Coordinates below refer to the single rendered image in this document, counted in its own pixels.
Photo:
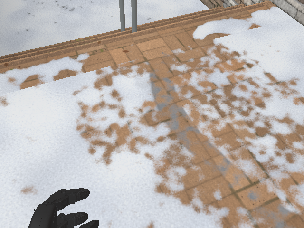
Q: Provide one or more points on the left robot hand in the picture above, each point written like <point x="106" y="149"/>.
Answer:
<point x="45" y="215"/>

